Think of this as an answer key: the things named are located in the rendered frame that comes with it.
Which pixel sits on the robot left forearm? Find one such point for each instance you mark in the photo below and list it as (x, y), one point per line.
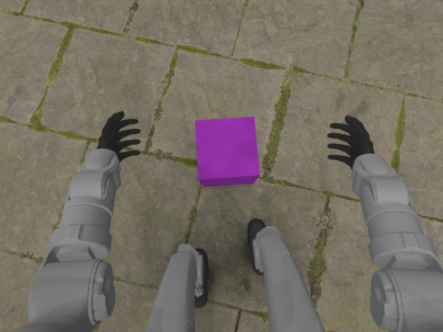
(83, 232)

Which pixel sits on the robot right upper arm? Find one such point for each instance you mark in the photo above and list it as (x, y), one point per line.
(407, 300)

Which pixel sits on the carton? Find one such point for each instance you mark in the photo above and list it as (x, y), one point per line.
(227, 151)

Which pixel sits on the robot left upper arm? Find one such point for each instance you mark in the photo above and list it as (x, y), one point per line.
(71, 296)

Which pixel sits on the robot right forearm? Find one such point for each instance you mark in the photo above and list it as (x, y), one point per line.
(397, 238)

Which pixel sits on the right robot foot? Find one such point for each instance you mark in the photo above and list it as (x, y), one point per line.
(254, 226)

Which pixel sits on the left robot hand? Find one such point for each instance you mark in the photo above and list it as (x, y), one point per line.
(111, 135)

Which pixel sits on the right robot hand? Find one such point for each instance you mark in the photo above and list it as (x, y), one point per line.
(359, 141)

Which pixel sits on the left robot shin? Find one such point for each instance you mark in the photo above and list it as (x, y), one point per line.
(188, 247)

